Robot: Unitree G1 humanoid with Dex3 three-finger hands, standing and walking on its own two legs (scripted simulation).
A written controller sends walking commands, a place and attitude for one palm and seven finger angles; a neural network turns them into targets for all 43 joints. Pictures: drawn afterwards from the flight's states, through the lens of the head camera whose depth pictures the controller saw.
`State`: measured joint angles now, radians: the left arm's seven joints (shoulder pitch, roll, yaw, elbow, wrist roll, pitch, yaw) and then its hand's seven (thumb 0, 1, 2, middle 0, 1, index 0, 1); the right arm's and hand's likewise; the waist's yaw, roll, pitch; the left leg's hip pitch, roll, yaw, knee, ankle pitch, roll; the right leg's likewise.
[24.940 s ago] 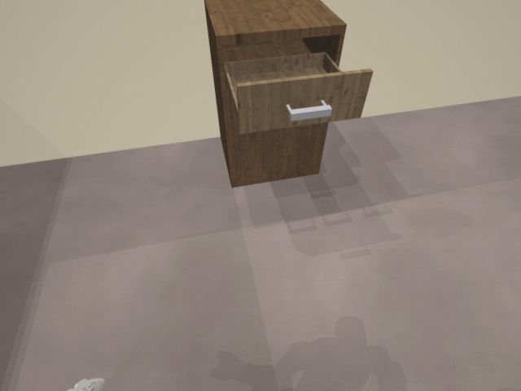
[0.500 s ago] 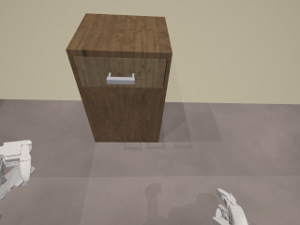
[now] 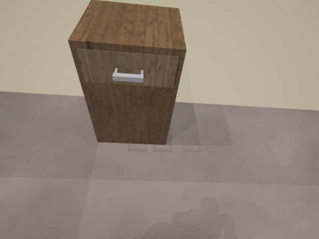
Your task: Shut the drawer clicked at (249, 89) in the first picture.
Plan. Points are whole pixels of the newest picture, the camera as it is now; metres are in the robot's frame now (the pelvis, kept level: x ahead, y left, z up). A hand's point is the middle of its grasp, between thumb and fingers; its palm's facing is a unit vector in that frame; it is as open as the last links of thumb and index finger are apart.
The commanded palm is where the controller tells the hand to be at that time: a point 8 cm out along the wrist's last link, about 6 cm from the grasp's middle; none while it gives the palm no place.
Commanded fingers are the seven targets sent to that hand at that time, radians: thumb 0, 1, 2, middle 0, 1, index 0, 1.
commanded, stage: let the arm hang, fingers relaxed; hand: left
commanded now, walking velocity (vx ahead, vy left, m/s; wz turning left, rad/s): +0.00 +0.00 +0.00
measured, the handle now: (128, 74) +0.80 +0.18 -0.11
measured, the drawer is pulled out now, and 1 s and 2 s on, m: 0.00 0.00 0.00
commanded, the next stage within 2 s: look to check the result in 0.74 s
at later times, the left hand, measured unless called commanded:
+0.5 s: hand out of the picture +0.00 +0.14 -0.17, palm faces +0.01 -0.98 -0.18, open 7.2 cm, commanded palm none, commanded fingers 0.00 0.90 0.90 -0.20 -0.30 -0.20 -0.30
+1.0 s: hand out of the picture +0.00 +0.12 -0.18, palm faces +0.02 -0.99 -0.15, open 7.4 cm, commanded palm none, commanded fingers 0.00 0.90 0.90 -0.20 -0.30 -0.20 -0.30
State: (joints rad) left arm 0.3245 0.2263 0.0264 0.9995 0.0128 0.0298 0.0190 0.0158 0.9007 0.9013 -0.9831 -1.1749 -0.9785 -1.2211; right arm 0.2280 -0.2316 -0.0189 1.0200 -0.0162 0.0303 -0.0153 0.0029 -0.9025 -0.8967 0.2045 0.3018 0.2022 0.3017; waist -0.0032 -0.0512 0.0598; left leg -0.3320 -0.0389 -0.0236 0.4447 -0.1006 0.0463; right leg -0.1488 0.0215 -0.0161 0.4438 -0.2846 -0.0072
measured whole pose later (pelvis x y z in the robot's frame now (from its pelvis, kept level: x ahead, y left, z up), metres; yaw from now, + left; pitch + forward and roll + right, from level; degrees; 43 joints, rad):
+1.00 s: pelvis +0.03 -0.03 +0.00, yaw -1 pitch -2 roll +0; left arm 0.34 0.11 0.00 1.14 0.01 -0.01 0.04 0.01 0.91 0.90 -0.20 -0.30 -0.20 -0.30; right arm 0.29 -0.11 -0.02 1.15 -0.01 0.01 -0.05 0.00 -0.90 -0.90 0.20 0.30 0.20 0.30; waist -0.01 0.00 0.06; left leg -0.26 -0.01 -0.02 0.44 -0.15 0.01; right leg -0.07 0.05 0.00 0.40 -0.30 -0.04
